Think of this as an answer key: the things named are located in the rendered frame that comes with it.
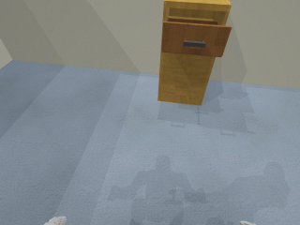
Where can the handle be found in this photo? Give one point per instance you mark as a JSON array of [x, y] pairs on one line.
[[191, 43]]

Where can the drawer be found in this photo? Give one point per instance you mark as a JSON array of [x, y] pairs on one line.
[[175, 31]]

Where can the cabinet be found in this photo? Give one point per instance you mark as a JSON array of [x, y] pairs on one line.
[[183, 78]]

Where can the left robot hand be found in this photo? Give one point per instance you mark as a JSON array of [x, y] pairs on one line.
[[57, 221]]

